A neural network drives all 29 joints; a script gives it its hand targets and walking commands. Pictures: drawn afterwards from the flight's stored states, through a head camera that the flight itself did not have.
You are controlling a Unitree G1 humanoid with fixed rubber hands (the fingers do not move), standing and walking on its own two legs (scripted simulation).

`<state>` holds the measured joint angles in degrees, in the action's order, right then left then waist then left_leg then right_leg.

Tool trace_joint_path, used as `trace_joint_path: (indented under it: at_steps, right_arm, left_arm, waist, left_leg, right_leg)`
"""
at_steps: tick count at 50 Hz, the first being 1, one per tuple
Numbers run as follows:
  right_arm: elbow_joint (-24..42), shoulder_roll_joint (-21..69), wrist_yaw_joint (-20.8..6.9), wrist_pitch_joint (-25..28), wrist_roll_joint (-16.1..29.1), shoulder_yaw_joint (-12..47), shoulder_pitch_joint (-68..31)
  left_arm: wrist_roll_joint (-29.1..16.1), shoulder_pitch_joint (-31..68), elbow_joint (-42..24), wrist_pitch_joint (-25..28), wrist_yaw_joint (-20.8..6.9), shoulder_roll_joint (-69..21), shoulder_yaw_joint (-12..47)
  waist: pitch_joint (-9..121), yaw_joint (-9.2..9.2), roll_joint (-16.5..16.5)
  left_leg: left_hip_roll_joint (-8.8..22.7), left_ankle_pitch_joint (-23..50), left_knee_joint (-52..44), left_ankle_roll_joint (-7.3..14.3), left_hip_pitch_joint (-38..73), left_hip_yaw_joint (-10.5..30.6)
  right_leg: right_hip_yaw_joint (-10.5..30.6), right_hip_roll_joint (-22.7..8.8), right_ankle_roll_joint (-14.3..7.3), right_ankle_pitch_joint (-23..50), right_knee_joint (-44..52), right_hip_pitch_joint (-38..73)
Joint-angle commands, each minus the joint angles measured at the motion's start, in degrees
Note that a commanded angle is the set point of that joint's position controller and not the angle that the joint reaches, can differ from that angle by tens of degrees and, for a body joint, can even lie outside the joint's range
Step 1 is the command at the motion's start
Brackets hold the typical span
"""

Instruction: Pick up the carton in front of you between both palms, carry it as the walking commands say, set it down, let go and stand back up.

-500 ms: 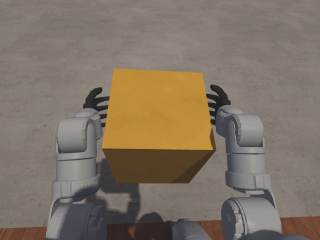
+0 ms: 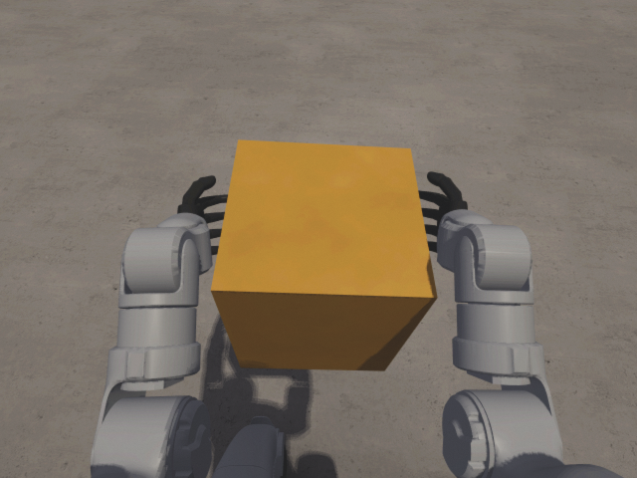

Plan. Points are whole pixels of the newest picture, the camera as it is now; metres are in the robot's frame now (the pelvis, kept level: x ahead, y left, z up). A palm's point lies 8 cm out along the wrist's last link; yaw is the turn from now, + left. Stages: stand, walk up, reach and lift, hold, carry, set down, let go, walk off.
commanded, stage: carry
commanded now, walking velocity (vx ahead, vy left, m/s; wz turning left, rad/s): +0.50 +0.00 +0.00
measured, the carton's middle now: (318, 267) +0.37 +0.02 +0.03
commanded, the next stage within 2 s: none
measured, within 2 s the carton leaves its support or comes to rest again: neither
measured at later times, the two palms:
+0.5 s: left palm (244, 91) +0.65 +0.15 +0.11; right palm (431, 94) +0.64 -0.14 +0.12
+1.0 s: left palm (263, 33) +0.86 +0.15 +0.10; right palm (415, 35) +0.86 -0.15 +0.10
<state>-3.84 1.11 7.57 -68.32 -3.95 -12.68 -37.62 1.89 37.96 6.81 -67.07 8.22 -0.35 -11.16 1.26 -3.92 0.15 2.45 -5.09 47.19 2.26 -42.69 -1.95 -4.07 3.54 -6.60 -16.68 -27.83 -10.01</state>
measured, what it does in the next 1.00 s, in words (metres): walks ahead: left foot, then right foot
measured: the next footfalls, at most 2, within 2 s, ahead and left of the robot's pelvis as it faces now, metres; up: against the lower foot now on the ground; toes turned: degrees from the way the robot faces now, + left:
left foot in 0.10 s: +0.27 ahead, +0.09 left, -0.01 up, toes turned +4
right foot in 0.64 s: +0.53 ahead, -0.10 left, -0.01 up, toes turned -8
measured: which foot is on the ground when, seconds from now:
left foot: up 0.00-0.08, down 0.10-0.64, up 0.66-1.00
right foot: down 0.00-0.12, up 0.14-0.62, down 0.64-1.00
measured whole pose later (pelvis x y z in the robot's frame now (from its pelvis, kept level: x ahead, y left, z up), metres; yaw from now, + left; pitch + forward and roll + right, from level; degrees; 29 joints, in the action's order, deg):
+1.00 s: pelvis +0.60 -0.01 +0.00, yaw +1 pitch +4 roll +1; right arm 20.3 7.7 4.5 -70.2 -7.1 -5.9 -9.4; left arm 6.5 9.9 -18.5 -69.2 5.6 -7.8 -6.2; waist 8.1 -0.8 0.3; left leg 4.9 -5.9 32.5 -0.7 -32.2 -7.3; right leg -9.1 -1.6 -0.8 -17.1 -14.7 -1.4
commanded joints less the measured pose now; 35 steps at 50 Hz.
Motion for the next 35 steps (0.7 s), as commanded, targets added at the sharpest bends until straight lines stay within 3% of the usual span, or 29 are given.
trace_joint_path:
  at_steps: [1,2,3,4,5,6,7,8,9,10,11,12,14,17,20,26,28,30,31,32,33,34,35]
  right_arm:
    - [1.5,59.1,-10.2,1.0,20.6,36.5,-36.2]
    - [0.5,58.6,-10.5,0.7,20.2,36.1,-35.6]
    - [-0.7,58.3,-10.8,0.5,19.9,35.7,-35.2]
    - [-2.1,58.0,-11.1,0.5,19.5,35.0,-34.5]
    - [-3.2,57.6,-11.5,0.6,19.2,34.1,-33.7]
    - [-4.0,56.9,-12.1,0.7,19.0,32.9,-33.2]
    - [-5.5,55.7,-12.2,0.9,18.3,32.0,-34.7]
    - [-7.4,57.0,-12.6,1.1,19.3,31.8,-32.2]
    - [-5.5,59.9,-13.1,1.7,20.8,32.8,-33.9]
    - [-2.0,62.4,-13.5,2.1,23.0,34.1,-38.6]
    - [0.9,64.4,-13.8,2.3,25.2,35.6,-42.9]
    - [2.7,66.1,-14.0,2.5,27.0,37.0,-45.1]
    - [4.9,67.3,-14.3,2.6,29.3,38.4,-46.4]
    - [5.4,66.6,-14.8,2.6,29.9,39.0,-44.1]
    - [5.1,65.1,-15.2,2.3,28.9,38.9,-40.9]
    - [5.6,62.4,-15.8,0.2,24.2,37.7,-29.8]
    - [5.8,61.9,-15.9,-0.5,22.2,37.5,-25.7]
    - [6.5,61.7,-16.0,-1.1,20.7,37.7,-21.6]
    - [7.2,61.6,-16.1,-1.3,20.4,38.3,-19.9]
    - [8.5,61.1,-16.4,-1.6,20.3,39.0,-19.9]
    - [9.5,63.7,-16.8,-2.3,21.1,40.4,-20.7]
    - [11.4,63.3,-16.9,-2.2,20.6,40.9,-18.8]
    - [12.6,64.6,-17.0,-1.9,20.9,41.9,-18.3]
  left_arm:
    - [-26.2,40.8,-7.0,0.2,-15.7,-61.9,36.1]
    - [-25.8,39.9,-5.6,0.2,-15.8,-61.4,35.7]
    - [-25.5,39.1,-4.2,0.2,-15.9,-61.3,35.4]
    - [-25.5,39.3,-3.0,0.1,-16.1,-61.4,35.2]
    - [-25.3,40.1,-1.9,0.1,-16.3,-61.6,35.3]
    - [-25.1,40.5,-0.8,0.2,-16.5,-61.8,35.4]
    - [-25.0,41.7,1.2,-0.2,-16.7,-63.7,34.9]
    - [-24.4,40.2,2.3,-0.2,-16.5,-63.0,33.5]
    - [-24.5,42.7,0.4,0.2,-16.3,-64.5,34.1]
    - [-24.7,45.0,-1.7,0.6,-15.8,-65.4,34.0]
    - [-24.5,45.9,-3.4,1.0,-15.1,-65.8,33.8]
    - [-24.0,45.7,-4.9,1.2,-14.4,-66.0,33.8]
    - [-22.6,43.1,-6.0,1.5,-13.1,-65.5,33.6]
    - [-20.2,39.5,-6.7,1.8,-11.7,-64.0,34.1]
    - [-19.0,37.0,-7.3,1.7,-11.3,-63.1,35.3]
    - [-19.6,30.6,-9.4,-0.4,-12.8,-63.5,38.0]
    - [-19.9,27.3,-9.8,-1.5,-13.9,-63.7,38.4]
    - [-19.9,24.2,-10.1,-2.4,-15.2,-64.4,38.6]
    - [-19.7,22.0,-10.1,-2.6,-15.8,-64.6,38.6]
    - [-19.5,18.8,-10.5,-2.8,-16.4,-64.4,38.3]
    - [-18.1,18.7,-10.1,-2.6,-16.5,-63.0,37.8]
    - [-18.6,15.7,-11.1,-2.6,-16.8,-64.5,38.8]
    - [-19.2,16.2,-14.6,-2.4,-17.0,-65.5,39.6]
  waist:
    - [21.6,-2.40,-6.4]
    - [21.4,-2.23,-6.9]
    - [22.2,-0.79,-7.9]
    - [23.9,2.08,-8.0]
    - [26.6,5.38,-6.8]
    - [30.3,6.72,-1.6]
    - [36.2,6.36,12.1]
    - [39.3,8.02,14.0]
    - [34.9,8.08,10.8]
    - [31.6,7.49,5.7]
    - [29.1,6.87,3.3]
    - [28.6,6.63,2.4]
    - [28.6,5.92,3.6]
    - [28.1,6.19,5.2]
    - [27.0,6.38,6.2]
    - [21.9,6.12,8.1]
    - [20.3,5.70,9.1]
    - [22.3,4.46,8.7]
    - [25.3,3.74,6.5]
    - [28.8,2.38,-0.5]
    - [31.0,2.27,-14.2]
    - [28.4,2.37,-14.7]
    - [26.3,2.51,-10.8]
  left_leg:
    - [-5.3,7.3,-13.2,0.9,1.1,-6.6]
    - [-6.4,9.9,-17.7,1.8,6.3,-7.5]
    - [-7.2,11.7,-20.8,2.7,13.8,-7.8]
    - [-7.5,13.8,-23.8,3.3,22.8,-8.9]
    - [-5.1,16.9,-25.8,3.6,34.0,-7.7]
    - [5.6,29.2,-20.2,4.2,47.7,4.1]
    - [20.8,42.5,-13.5,14.2,67.4,24.1]
    - [21.5,18.4,-19.5,18.5,69.2,33.7]
    - [17.7,6.6,-22.9,16.3,63.9,31.3]
    - [15.4,3.9,-24.6,13.4,58.2,27.4]
    - [14.6,6.4,-25.8,11.9,52.9,24.1]
    - [13.6,4.2,-27.2,10.8,48.9,22.1]
    - [12.5,3.2,-28.9,9.9,46.5,18.5]
    - [12.3,11.2,-29.4,10.2,48.5,14.3]
    - [11.1,19.9,-29.1,8.9,51.6,10.3]
    - [8.6,30.2,-28.4,5.7,55.5,2.9]
    - [7.9,34.5,-26.6,4.3,55.7,0.2]
    - [6.7,38.2,-17.4,1.6,50.7,-4.0]
    - [5.6,30.2,-10.6,-0.4,42.7,-5.5]
    - [4.3,9.9,0.4,-1.5,31.4,-6.0]
    - [-2.6,-10.0,13.2,-3.2,10.5,-4.5]
    - [-3.8,-24.0,21.0,-2.5,1.4,-0.5]
    - [-0.8,-23.4,22.5,-1.5,0.0,2.2]
  right_leg:
    - [7.6,-9.7,-1.8,50.0,-0.7,21.6]
    - [6.4,-9.4,-1.4,51.5,-1.7,20.0]
    - [5.6,-9.6,-0.4,53.7,-4.4,17.7]
    - [3.4,-9.6,1.2,55.3,-9.7,14.9]
    - [0.9,-8.9,2.8,49.1,-17.6,9.6]
    - [0.4,-7.6,4.0,24.6,-27.4,-1.9]
    - [2.6,-1.3,6.5,-14.7,-42.6,-22.3]
    - [5.8,0.3,5.8,-18.0,-52.2,-30.7]
    - [6.4,-2.0,4.6,-13.9,-51.6,-34.0]
    - [6.1,-3.7,4.2,-9.6,-48.6,-33.7]
    - [5.8,-5.2,4.5,-7.1,-45.6,-32.2]
    - [5.6,-6.1,4.9,-5.9,-42.8,-29.5]
    - [4.3,-6.2,5.5,-4.7,-38.6,-27.5]
    - [2.4,-6.8,6.6,-2.4,-30.9,-29.9]
    - [0.6,-6.8,7.0,2.7,-23.1,-31.5]
    - [-3.5,-4.7,7.0,12.9,-5.5,-27.1]
    - [-5.8,-3.4,6.6,15.1,1.5,-22.6]
    - [-9.2,-1.4,5.5,17.8,8.9,-7.6]
    - [-7.0,-4.1,4.5,17.9,8.6,5.2]
    - [6.7,-14.7,2.6,20.3,5.8,17.4]
    - [27.9,-26.5,-6.7,22.5,5.9,32.5]
    - [33.0,-27.7,-9.0,22.2,9.2,31.6]
    - [28.1,-26.3,-7.3,22.3,9.5,28.6]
